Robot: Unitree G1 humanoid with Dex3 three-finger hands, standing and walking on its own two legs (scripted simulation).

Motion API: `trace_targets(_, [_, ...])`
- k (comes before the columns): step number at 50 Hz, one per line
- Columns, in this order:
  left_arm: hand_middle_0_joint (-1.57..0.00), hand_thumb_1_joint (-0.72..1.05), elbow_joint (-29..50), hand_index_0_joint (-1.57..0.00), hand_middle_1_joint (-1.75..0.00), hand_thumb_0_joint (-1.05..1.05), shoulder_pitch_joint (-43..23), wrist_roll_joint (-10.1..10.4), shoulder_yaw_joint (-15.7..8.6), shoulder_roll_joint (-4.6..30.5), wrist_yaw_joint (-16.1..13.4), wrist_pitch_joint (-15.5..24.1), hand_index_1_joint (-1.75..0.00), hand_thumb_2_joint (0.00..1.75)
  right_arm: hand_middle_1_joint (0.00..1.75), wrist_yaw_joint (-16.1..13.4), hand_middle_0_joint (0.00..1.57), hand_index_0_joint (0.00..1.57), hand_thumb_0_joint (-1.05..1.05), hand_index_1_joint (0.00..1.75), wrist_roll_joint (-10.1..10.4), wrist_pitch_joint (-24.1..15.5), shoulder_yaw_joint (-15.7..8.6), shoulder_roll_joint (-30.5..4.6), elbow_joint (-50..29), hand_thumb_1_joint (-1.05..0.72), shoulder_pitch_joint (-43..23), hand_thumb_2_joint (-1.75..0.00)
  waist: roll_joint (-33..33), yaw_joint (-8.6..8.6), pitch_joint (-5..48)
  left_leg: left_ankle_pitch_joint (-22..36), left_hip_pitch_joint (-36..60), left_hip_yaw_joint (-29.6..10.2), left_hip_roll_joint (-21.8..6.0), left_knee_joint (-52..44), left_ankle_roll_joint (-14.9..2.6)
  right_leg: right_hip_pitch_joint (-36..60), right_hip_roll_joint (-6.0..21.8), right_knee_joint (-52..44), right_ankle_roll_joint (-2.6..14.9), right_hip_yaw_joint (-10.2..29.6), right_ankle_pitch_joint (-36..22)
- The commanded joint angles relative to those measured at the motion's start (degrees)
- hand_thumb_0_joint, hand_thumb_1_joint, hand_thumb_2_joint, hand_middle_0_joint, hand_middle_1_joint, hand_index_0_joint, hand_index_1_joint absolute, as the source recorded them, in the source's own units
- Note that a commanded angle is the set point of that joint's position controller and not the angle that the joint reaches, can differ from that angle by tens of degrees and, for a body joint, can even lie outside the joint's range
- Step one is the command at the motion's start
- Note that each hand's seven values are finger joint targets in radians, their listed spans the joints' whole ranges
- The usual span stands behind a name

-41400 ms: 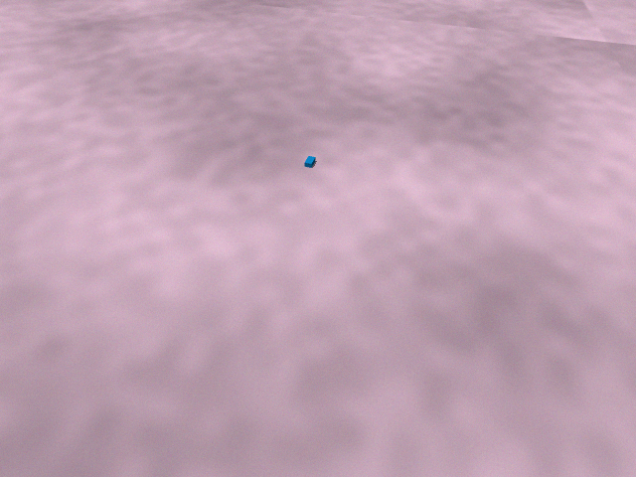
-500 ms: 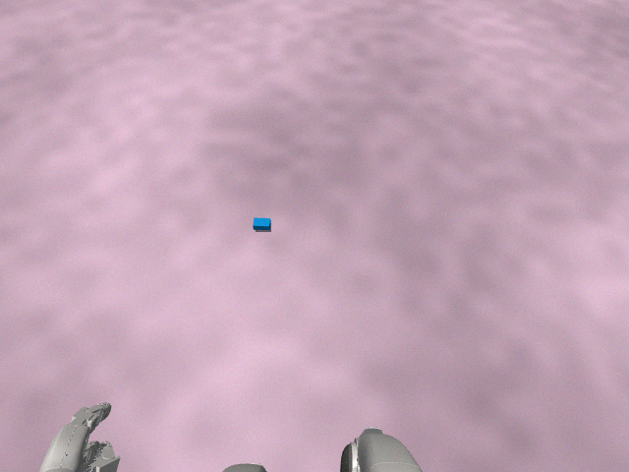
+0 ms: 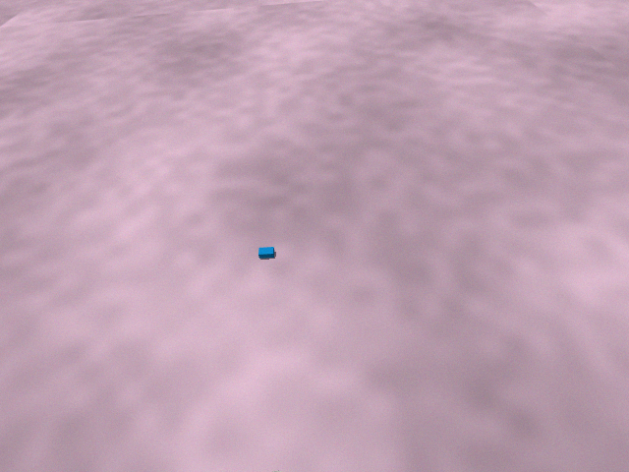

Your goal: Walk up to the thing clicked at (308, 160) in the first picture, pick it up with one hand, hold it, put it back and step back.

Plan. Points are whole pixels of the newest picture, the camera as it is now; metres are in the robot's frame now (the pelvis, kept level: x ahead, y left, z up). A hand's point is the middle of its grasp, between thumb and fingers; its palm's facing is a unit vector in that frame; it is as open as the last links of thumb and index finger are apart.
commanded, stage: step back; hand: left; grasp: from above
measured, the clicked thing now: (266, 252) +1.09 +0.29 -0.76
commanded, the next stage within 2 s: stand in 0.78 s
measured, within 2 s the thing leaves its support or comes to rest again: neither
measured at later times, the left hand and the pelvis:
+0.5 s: hand out of the picture +0.08 +0.30 -0.15, palm faces +0.02 -0.93 -0.36, open 7.4 cm; pelvis +0.02 +0.03 +0.00, yaw +3 degrees
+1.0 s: hand out of the picture +0.13 +0.29 -0.15, palm faces +0.06 -0.94 -0.33, open 7.4 cm; pelvis +0.05 +0.03 +0.00, yaw +4 degrees
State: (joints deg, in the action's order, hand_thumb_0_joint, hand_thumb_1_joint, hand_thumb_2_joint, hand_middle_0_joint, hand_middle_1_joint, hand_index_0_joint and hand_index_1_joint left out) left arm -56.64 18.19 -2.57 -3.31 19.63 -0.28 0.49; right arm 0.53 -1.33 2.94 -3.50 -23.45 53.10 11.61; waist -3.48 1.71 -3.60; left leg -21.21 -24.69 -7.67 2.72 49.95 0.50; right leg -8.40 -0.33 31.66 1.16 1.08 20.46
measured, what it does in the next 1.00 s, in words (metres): steps on the spot: left foot, then right foot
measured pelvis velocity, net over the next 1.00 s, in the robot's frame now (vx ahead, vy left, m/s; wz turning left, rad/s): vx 0.05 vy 0.03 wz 0.06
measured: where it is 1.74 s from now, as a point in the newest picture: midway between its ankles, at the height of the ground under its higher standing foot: outside the picture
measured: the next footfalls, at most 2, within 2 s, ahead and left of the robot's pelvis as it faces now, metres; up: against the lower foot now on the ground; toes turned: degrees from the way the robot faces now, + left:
left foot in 0.18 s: +0.03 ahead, +0.14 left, +0.00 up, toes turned +4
right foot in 0.56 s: +0.15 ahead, -0.09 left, +0.00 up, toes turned +0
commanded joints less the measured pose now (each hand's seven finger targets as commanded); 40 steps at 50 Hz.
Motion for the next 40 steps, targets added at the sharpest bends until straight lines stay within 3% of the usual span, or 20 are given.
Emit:
trace_targets(1, [-0.2,0.9,6.5,-0.2,-0.3,0.0,-3.08,-0.1,-4.58,17.4,-0.94,2.71,-0.3,0.9,0.3,0.13,0.2,0.2,0.0,0.3,-0.36,-2.55,-1.81,-8.41,-5.18,-0.9,-6.88,-0.9,14.01,2.15,-2.96,-1.88,-2.98,3.02,-1.46,-4.9,0.53,-0.41,12.14,-13.3,6.61,11.34,-3.78])
trace_targets(3, [-0.2,0.9,6.65,-0.2,-0.3,0.0,-3.36,-0.01,-5.21,18.23,-0.75,2.36,-0.3,0.9,0.3,0.52,0.2,0.2,0.0,0.3,-0.76,-3.19,-2.12,-8.8,-4.8,-0.9,-5.92,-0.9,15.28,2.48,-3.5,-3.79,-3.1,4.95,-2.18,-8.64,0.49,0.92,13.68,-13.68,8.04,12.51,2.81])
trace_targets(5, [-0.2,0.9,7.02,-0.2,-0.3,0.0,-3.02,0.24,-5.29,19.02,-0.49,2.11,-0.3,0.9,0.3,0.79,0.2,0.2,0.0,0.3,-0.8,-3.79,-2.6,-9.51,-4.51,-0.9,-5.59,-0.9,15.7,2.21,-3.13,-6.01,-0.94,6.7,-2.61,-11.17,-0.12,-0.11,16.32,-13.64,9.76,14.77,2.77])
trace_targets(8, [-0.2,0.9,7.71,-0.2,-0.3,0.0,-4.92,0.85,-4.44,18.13,-0.13,1.63,-0.3,0.9,0.3,0.88,0.2,0.2,0.0,0.3,-0.61,-5.09,-2.99,-8.46,-2.5,-0.9,-0.58,-0.9,11.92,-0.87,0.79,1.0,9.23,9.74,-1.42,-24.83,-1.96,0.06,14.51,-5.07,8.19,8.99,-10.06])
trace_targets(9, [-0.2,0.9,8.23,-0.2,-0.3,0.0,-5.15,0.81,-3.32,15.68,-0.08,1.54,-0.3,0.9,0.3,0.53,0.2,0.2,0.0,0.3,-0.66,-5.64,-3.71,-9.09,-0.97,-0.9,3.21,-0.9,7.83,-2.68,3.92,3.42,18.44,7.27,-1.45,-28.63,-2.89,-3.3,11.64,3.43,6.09,5.5,-15.95])
trace_targets(10, [-0.2,0.9,9.06,-0.2,-0.3,0.0,-4.15,1.35,-2.17,11.96,0.06,1.77,-0.3,0.9,0.3,0.07,0.2,0.2,0.0,0.3,-1.3,-6.18,-5.22,-12.74,-0.2,-0.9,7.69,-0.9,-3.49,-4.69,7.81,-0.65,28.3,-7.34,-9.98,-32.67,-5.71,-13.07,5.5,19.1,2.96,0.53,-13.03])
trace_targets(11, [-0.2,0.9,9.94,-0.2,-0.3,0.0,-7.06,1.8,-1.93,10.23,0.11,1.57,-0.3,0.9,0.3,-0.12,0.2,0.2,0.0,0.3,-1.52,-6.29,-6.05,-17.65,-0.81,-0.9,8.86,-0.9,-9.85,-5.62,4.16,-6.33,30.58,-26.38,-21.19,-36.22,-11.18,-29.32,-2.28,25.41,0.82,-4.02,10.1])
trace_targets(12, [-0.2,0.9,9.17,-0.2,-0.3,0.0,-9.11,0.92,-3.16,15.4,-0.49,1.32,-0.3,0.9,0.3,0.11,0.2,0.2,0.0,0.3,-0.42,-6.05,-6.3,-18.21,-0.8,-0.9,9.03,-0.9,-3.25,-6.21,1.67,-8.67,23.8,-28.7,-24.32,-36.05,-15.82,-26.93,1.55,27.33,1.55,3.96,13.21])
trace_targets(13, [-0.2,0.9,8.93,-0.2,-0.3,0.0,-8.93,1.24,-3.1,16.53,-0.39,1.49,-0.3,0.9,0.3,0.07,0.2,0.2,0.0,0.3,-0.25,-5.87,-5.89,-16.46,-1.2,-0.9,7.53,-0.9,-0.41,-5.11,-1.01,-5.56,19.72,-24.74,-23.44,-35.85,-16.51,-26.0,1.63,29.52,1.67,5.26,12.18])
trace_targets(16, [-0.2,0.9,6.96,-0.2,-0.3,0.0,-4.5,1.6,-2.83,14.9,0.58,1.81,-0.3,0.9,0.3,-0.31,0.2,0.2,0.0,0.3,-0.23,-6.58,-4.04,-10.88,-3.23,-0.9,1.8,-0.9,-0.93,-1.48,-2.5,4.82,18.58,-8.23,-15.08,-34.83,-9.64,-24.35,3.39,25.34,1.14,4.26,2.25])
trace_targets(20, [-0.2,0.9,6.47,-0.2,-0.3,0.0,-6.1,1.7,-2.13,12.54,0.72,1.78,-0.3,0.9,0.3,-0.52,0.2,0.2,0.0,0.3,-0.38,-6.29,-3.6,-10.15,-3.48,-0.9,1.32,-0.9,-5.95,-2.5,-2.94,18.58,14.32,-1.39,-13.53,-32.93,-10.66,-18.31,3.23,16.68,-1.02,0.06,-1.26])
trace_targets(24, [-0.2,0.9,5.54,-0.2,-0.3,0.0,-7.44,2.26,-2.27,11.69,-0.08,2.26,-0.3,0.9,0.3,-0.77,0.2,0.2,0.0,0.3,0.03,-4.99,-2.6,-9.62,-3.7,-0.9,-0.04,-0.9,-7.28,-2.27,0.08,34.25,11.62,2.34,-13.42,-25.73,-10.06,-8.68,2.1,7.17,-0.87,-3.85,-4.91])
trace_targets(27, [-0.2,0.9,2.91,-0.2,-0.3,0.0,-3.83,1.93,-2.8,12.14,-0.85,2.54,-0.3,0.9,0.3,-0.97,0.2,0.2,0.0,0.3,1.3,-3.57,-1.69,-8.38,-3.88,-0.9,-3.01,-0.9,-1.77,0.63,4.17,24.31,8.13,3.29,-10.36,-16.36,-6.36,3.23,0.35,-4.43,-0.15,-4.15,-15.03])
trace_targets(28, [-0.2,0.9,3.02,-0.2,-0.3,0.0,-4.14,1.5,-3.35,14.18,-1.16,2.75,-0.3,0.9,0.3,-1.08,0.2,0.2,0.0,0.3,1.63,-3.41,-1.05,-6.97,-3.99,-0.9,-2.54,-0.9,2.61,1.06,5.68,19.45,5.21,3.93,-8.25,-12.82,-4.55,6.61,3.31,-5.38,1.1,-0.34,-18.81])
trace_targets(29, [-0.2,0.9,3.24,-0.2,-0.3,0.0,-3.75,1.02,-3.96,16.94,-1.36,3.15,-0.3,0.9,0.3,-1.17,0.2,0.2,0.0,0.3,1.91,-3.33,-0.22,-4.48,-3.89,-0.9,-0.44,-0.9,11.08,0.81,7.65,7.57,2.7,3.78,-4.02,-5.77,-2.4,7.16,13.22,-8.35,3.79,14.1,-22.07])
trace_targets(30, [-0.2,0.9,4.66,-0.2,-0.3,0.0,-7.48,1.45,-3.65,18.22,-1.35,3.08,-0.3,0.9,0.3,-1.56,0.2,0.2,0.0,0.3,1.68,-2.58,-0.39,-5.27,-3.08,-0.9,1.47,-0.9,12.58,-0.3,7.72,-11.31,4.94,3.75,-1.19,-1.01,-1.24,-0.14,21.89,-13.5,10.15,24.14,-13.79])
trace_targets(31, [-0.2,0.9,5.52,-0.2,-0.3,0.0,-11.44,1.26,-3.57,18.93,-1.3,2.77,-0.3,0.9,0.3,-1.85,0.2,0.2,0.0,0.3,1.35,-2.04,-1.4,-8.2,-0.97,-0.9,2.73,-0.9,11.97,-0.91,5.91,-15.65,8.92,2.67,-2.75,2.21,-0.83,-7.04,23.42,-13.41,13.93,27.21,-8.27])
trace_targets(35, [-0.2,0.9,5.14,-0.2,-0.3,0.0,-13.86,0.94,-3.27,16.16,-1.26,2.58,-0.3,0.9,0.3,-1.33,0.2,0.2,0.0,0.3,1.03,-2.25,-1.12,-8.24,1.87,-0.9,2.13,-0.9,11.62,-1.13,3.97,-10.18,6.42,2.1,-2.32,0.49,-1.03,-7.54,16.37,-12.17,8.54,14.42,-4.56])
trace_targets(38, [-0.2,0.9,4.69,-0.2,-0.3,0.0,-13.72,0.63,-3.59,15.72,-1.04,2.26,-0.3,0.9,0.3,-1.52,0.2,0.2,0.0,0.3,0.58,-2.87,-0.71,-7.67,2.84,-0.9,2.61,-0.9,13.9,-0.46,6.39,-8.53,5.09,5.35,-2.73,-6.27,-0.31,-2.88,14.49,-9.29,7.78,10.59,-8.8])
trace_targets(40, [-0.2,0.9,2.97,-0.2,-0.3,0.0,-14.71,1.67,-2.15,14.11,-0.58,1.48,-0.3,0.9,0.3,-1.24,0.2,0.2,0.0,0.3,0.83,-4.46,-0.68,-5.8,3.2,-0.9,3.73,-0.9,15.37,-3.16,7.8,3.37,14.32,6.44,-3.27,-27.45,0.0,-1.9,11.01,-6.63,5.02,6.11,-15.73])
